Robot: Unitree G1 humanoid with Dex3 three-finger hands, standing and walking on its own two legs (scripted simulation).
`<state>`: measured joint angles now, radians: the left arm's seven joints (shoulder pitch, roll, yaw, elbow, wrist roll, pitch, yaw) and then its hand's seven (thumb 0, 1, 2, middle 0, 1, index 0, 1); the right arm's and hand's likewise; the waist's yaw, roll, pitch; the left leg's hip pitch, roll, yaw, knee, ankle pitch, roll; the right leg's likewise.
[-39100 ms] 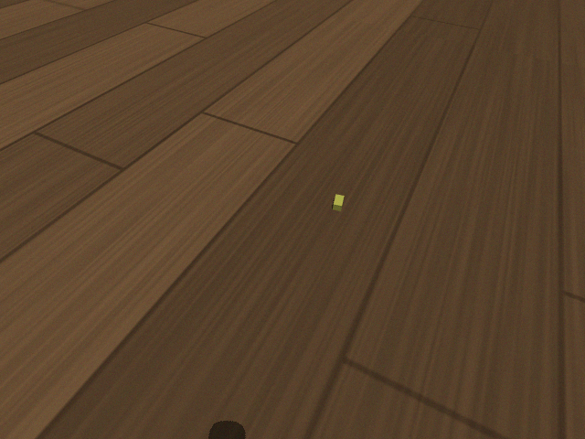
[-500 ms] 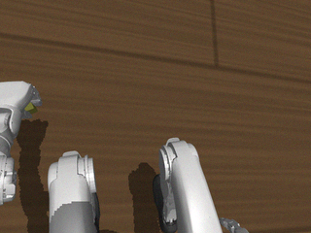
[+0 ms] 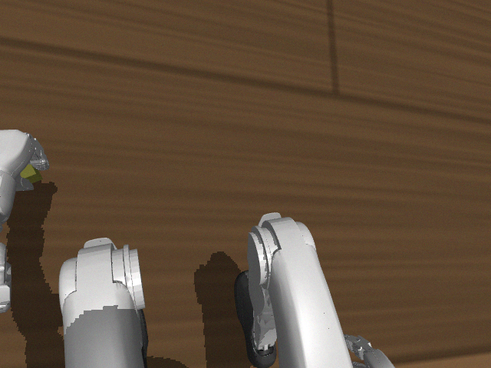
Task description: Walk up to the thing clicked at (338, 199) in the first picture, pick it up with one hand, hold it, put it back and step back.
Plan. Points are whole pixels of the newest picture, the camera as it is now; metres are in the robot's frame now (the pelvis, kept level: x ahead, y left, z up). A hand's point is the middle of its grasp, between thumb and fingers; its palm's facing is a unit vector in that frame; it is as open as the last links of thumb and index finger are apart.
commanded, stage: lower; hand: left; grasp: from above
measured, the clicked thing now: (9, 174) +0.45 +0.32 -0.22
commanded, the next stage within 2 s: rest in 0.12 s
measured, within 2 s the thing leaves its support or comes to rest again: rests again in 0.78 s
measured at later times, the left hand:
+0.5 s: hand (31, 179) +0.44 +0.29 -0.24, palm faces -0.49 -0.09 -0.87, open 5.1 cm
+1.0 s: hand (35, 183) +0.44 +0.29 -0.27, palm faces -0.47 -0.11 -0.87, open 5.1 cm
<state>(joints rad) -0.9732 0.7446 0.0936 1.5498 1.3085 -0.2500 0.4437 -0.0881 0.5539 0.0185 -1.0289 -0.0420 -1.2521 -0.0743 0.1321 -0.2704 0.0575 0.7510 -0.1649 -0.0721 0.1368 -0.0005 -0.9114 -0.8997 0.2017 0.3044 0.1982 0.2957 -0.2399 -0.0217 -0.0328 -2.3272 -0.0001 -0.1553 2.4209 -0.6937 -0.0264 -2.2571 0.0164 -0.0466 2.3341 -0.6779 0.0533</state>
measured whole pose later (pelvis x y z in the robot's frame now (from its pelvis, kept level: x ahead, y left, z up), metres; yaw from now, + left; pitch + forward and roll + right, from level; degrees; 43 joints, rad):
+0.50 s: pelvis +0.01 +0.00 -0.02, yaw -2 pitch +32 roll -10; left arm -0.98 0.82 0.14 1.64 1.34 -0.26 0.55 -0.09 0.56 0.01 -1.03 -0.04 -1.25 -0.07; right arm 0.10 -0.27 0.12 0.76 -0.23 -0.11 0.17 0.00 -0.90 -0.89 0.20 0.30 0.20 0.30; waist -0.29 -0.06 0.03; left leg -2.37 0.00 -0.20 2.52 -0.73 -0.03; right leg -2.29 0.03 -0.07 2.41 -0.69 0.06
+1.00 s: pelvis +0.01 +0.01 -0.03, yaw -5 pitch +30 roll -12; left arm -0.97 0.89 0.16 1.70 1.34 -0.26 0.63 -0.09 0.56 0.01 -1.03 -0.03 -1.26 -0.07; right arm 0.08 -0.30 0.18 0.75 -0.28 -0.16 0.23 0.00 -0.90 -0.90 0.20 0.30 0.20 0.30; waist -0.32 -0.09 0.08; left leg -2.37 0.00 -0.24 2.57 -0.74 -0.03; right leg -2.28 0.05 -0.10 2.42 -0.69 0.07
